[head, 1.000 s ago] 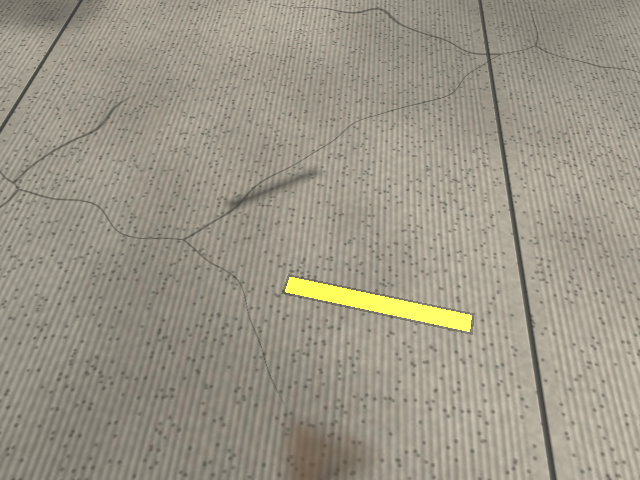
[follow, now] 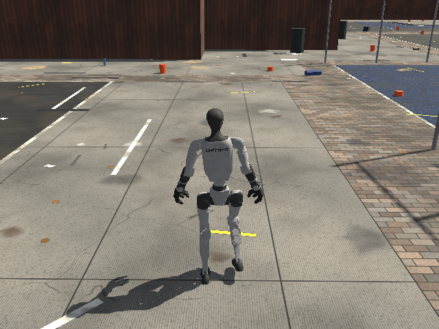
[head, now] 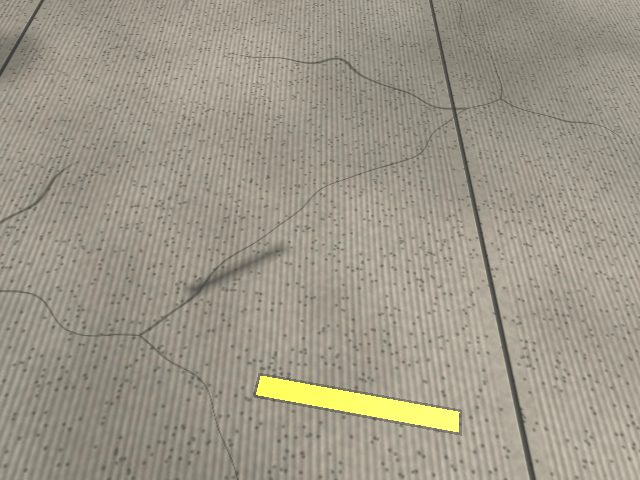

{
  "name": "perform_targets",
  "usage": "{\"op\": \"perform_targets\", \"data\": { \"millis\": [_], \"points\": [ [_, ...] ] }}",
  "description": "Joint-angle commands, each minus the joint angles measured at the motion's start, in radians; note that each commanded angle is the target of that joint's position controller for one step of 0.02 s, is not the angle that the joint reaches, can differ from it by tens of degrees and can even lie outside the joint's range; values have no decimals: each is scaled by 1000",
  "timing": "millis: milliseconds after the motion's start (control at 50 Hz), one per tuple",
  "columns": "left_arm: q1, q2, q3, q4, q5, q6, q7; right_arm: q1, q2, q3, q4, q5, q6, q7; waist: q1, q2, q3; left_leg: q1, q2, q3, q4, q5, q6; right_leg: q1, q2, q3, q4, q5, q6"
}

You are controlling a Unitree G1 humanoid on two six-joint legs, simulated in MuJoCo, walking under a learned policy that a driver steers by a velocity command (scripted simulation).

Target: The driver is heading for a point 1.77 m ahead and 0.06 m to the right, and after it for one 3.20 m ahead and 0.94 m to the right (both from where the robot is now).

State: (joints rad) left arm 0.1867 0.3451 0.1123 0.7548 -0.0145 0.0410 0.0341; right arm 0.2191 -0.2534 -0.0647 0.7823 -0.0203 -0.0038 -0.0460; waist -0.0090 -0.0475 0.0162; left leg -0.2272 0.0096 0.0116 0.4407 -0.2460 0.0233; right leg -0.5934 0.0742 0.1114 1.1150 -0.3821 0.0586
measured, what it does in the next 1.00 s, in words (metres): walks ahead: right foot, then left foot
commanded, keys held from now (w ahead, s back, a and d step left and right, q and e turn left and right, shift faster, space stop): e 0.22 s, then w+e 0.02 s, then w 0.24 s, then w+q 0.52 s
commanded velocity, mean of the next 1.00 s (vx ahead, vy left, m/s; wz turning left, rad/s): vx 0.28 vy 0.00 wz -0.08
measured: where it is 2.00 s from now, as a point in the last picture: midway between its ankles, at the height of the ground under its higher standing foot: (317, 322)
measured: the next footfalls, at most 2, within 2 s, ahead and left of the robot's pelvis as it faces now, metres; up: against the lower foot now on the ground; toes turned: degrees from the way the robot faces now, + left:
right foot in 0.30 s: +0.02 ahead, -0.15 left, +0.00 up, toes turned -13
left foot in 0.84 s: +0.39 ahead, +0.02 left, +0.00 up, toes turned -5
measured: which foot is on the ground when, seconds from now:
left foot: down 0.00-0.30, up 0.32-0.82, down 0.84-1.00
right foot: up 0.00-0.28, down 0.30-0.86, up 0.88-1.00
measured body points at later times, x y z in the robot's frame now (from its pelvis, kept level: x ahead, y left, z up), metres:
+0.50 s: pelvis +0.04 -0.07 +0.00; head +0.05 -0.09 +0.45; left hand +0.20 +0.17 -0.09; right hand +0.10 -0.38 -0.11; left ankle +0.12 +0.08 -0.67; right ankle -0.02 -0.14 -0.74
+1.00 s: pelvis +0.30 -0.05 -0.01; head +0.34 -0.04 +0.44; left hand +0.43 +0.22 -0.12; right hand +0.41 -0.33 -0.11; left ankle +0.35 +0.02 -0.74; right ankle +0.24 -0.21 -0.65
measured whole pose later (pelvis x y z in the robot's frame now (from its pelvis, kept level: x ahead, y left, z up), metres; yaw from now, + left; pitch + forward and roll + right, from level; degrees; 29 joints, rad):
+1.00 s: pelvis +0.30 -0.05 -0.01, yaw -1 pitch +2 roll +0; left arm 0.26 0.30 0.04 0.70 0.00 -0.11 0.00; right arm 0.24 -0.30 -0.06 0.71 0.01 -0.06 0.03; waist 0.00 -0.03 0.04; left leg -0.33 -0.10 -0.02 0.46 -0.16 0.09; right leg -0.49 -0.07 0.06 1.17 -0.34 0.00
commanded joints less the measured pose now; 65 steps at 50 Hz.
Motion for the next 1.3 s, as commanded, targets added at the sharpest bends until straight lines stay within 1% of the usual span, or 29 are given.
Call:
{"op": "perform_targets", "data": {
  "millis": [20, 120, 220, 260, 280, 300, 320, 340, 360, 380, 400, 460, 580, 720, 780, 800, 820, 840, 860, 880, 900, 920, 940, 960, 1040, 1140, 1240, 1280, 1300],
  "points": [
    [-29, 43, 4, -87, -10, -2, -3, -49, -136, -24, -79, 4, -11, -14, -2, 181, -23, 145, 231, -138, -130, 381, 176, -124, -54, -29, 41, 44, 45],
    [-96, 16, -21, -161, -6, 0, -31, -6, -205, -49, -75, 10, 7, -14, -47, 213, -53, 213, 286, -92, -117, 423, 200, -23, -112, -96, -202, 12, 56],
    [-80, 38, -12, -189, -9, 12, -54, -29, -234, -65, -80, 33, 5, 11, -35, 235, -60, 163, 312, -36, -65, 465, 178, 156, -93, -177, -421, 20, -9],
    [-34, 26, -8, -179, -11, 17, -61, -38, -238, -68, -74, 56, 2, 18, -1, 216, -79, 107, 304, -12, -21, 256, 132, 294, -65, -209, -601, 116, -67],
    [31, 41, 3, -151, -13, 16, -55, -15, -202, -57, -59, 55, -2, 23, 20, 174, -98, 13, 270, 22, 48, 110, 93, 444, -35, -205, -678, 137, -102],
    [137, 91, 23, -122, -20, 10, -45, -4, -130, -33, -54, 29, -8, 34, 53, 22, -144, -172, 204, 107, 258, -91, 25, 663, -135, -45, -715, 163, -153],
    [188, 215, 40, -141, -13, -5, -34, -60, -57, -2, -131, -14, -23, 45, 56, -262, -148, -534, 52, 150, 593, -443, -54, 802, -423, 409, -762, 156, -319],
    [224, 174, 25, -137, 12, -41, -47, -136, -139, -26, -144, 21, -44, 48, 131, -155, -154, -620, 37, -21, 723, -429, -53, 713, -492, 543, -869, -5, -431],
    [188, 126, 7, -124, 16, -66, -50, -155, -180, -40, -145, 53, -52, 56, 101, -133, -68, -645, 76, -48, 735, -330, -31, 663, -447, 463, -900, -132, -392],
    [140, 91, -5, -121, 8, -78, -48, -146, -194, -46, -130, 51, -56, 58, 75, -113, -9, -640, 100, -47, 708, -225, -16, 606, -394, 377, -912, -181, -340],
    [94, 72, -15, -128, 5, -83, -44, -133, -195, -48, -109, 34, -59, 55, 55, -99, 18, -620, 110, -51, 666, -136, -16, 568, -352, 317, -927, -138, -308],
    [76, 69, -21, -133, 19, -101, -33, -89, -165, -43, -78, 24, -73, 61, 22, -67, 16, -545, 105, -40, 579, 74, -33, 531, -294, 186, -972, 105, -285],
    [142, 87, -15, -84, 18, -119, -29, -151, -105, -13, -83, 40, -72, 74, 63, -48, 33, -516, 92, -29, 316, 270, -55, 562, -284, 12, -999, 275, -255],
    [197, 100, -4, -21, 5, -113, -29, -254, -89, 8, -148, 49, -80, 111, 99, -21, 105, -526, 61, -14, 164, 238, 11, 661, -343, -104, -980, 380, -238],
    [176, 126, 4, -21, 1, -102, -20, -220, -113, 0, -165, 45, -81, 121, 60, -51, 47, -396, 1, 49, 141, 136, 62, 700, -344, -161, -853, 776, -202],
    [170, 141, 7, -24, 3, -96, -14, -154, -141, -16, -156, 43, -77, 118, 21, -70, -18, -285, -42, 83, 147, 103, 83, 708, -332, -186, -742, 994, -185],
    [158, 141, 4, -29, 3, -87, -6, -14, -181, -40, -124, 44, -74, 111, -59, -57, -106, -86, -89, 108, 112, 126, 112, 661, -296, -233, -546, 1115, -153],
    [174, 124, -7, -42, 12, -91, 3, 141, -240, -67, -94, 48, -67, 97, -127, -16, -197, 214, -41, -3, 119, 145, 156, 455, -267, -245, -299, 970, -113],
    [257, 6, -49, -97, 34, -116, -11, 233, -355, -93, -89, 45, -66, 86, -80, 254, -331, 600, 248, -557, 63, -42, 345, 13, -90, -225, 134, 245, -36],
    [208, 27, -54, -86, 22, -155, -26, 251, -287, -68, -95, 46, -71, 87, -109, 227, -449, 675, 324, -868, -114, -140, 385, -121, -18, -12, 271, -172, -43],
    [110, 88, -37, -121, -21, -175, -40, 205, -243, -54, -96, 39, -71, 85, -121, 178, -295, 579, 299, -715, -142, -142, 327, -218, -79, 16, 298, -111, -61],
    [64, 85, -44, -136, -21, -187, -41, 143, -222, -46, -107, 41, -71, 82, -89, 101, -185, 419, 258, -584, -147, -81, 292, -209, -127, -3, 225, -29, -77],
    [47, 81, -41, -137, 4, -190, -36, 78, -197, -38, -122, 38, -68, 80, -47, 44, -109, 264, 219, -494, -163, 2, 271, -166, -162, -17, 131, 25, -74],
    [60, 86, -33, -136, 17, -181, -31, 33, -172, -28, -140, 27, -68, 76, -8, 64, -71, 149, 183, -430, -192, 79, 262, -95, -187, -17, 73, 64, -68],
    [92, 52, -39, -134, 35, -138, -24, -2, -184, -31, -146, 28, -75, 60, 40, 108, -31, -56, 126, -310, -246, 239, 276, -17, -187, -53, -58, 151, -9],
    [-117, 0, -61, -181, 27, -149, -28, 71, -205, -38, -114, 43, -64, 39, -43, 123, -4, -90, 60, -246, -210, 179, 207, 52, -119, -72, -451, 452, 21],
    [-165, 50, -43, -192, 6, -170, -54, 137, -196, -36, -86, 48, -47, 31, -55, 154, -22, 66, 133, -372, -97, 122, 178, 104, -94, -35, -605, 425, -11],
    [-103, 64, -31, -179, 8, -177, -58, 130, -190, -36, -83, 41, -41, 32, -17, 180, -29, 103, 148, -394, -31, 192, 155, 180, -92, -58, -635, 353, -53],
    [-22, 83, -18, -159, 15, -181, -53, 129, -167, -28, -86, 36, -40, 35, 25, 172, -70, 97, 106, -370, 60, 289, 133, 305, -84, -78, -667, 338, -86]
  ]
}}
Velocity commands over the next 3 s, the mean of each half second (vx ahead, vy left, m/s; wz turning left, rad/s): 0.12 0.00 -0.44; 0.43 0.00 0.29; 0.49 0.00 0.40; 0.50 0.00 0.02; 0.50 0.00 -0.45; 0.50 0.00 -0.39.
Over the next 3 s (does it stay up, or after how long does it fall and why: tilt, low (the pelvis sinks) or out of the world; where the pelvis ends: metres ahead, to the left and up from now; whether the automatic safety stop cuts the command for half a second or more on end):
stays up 1.41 0.01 -0.01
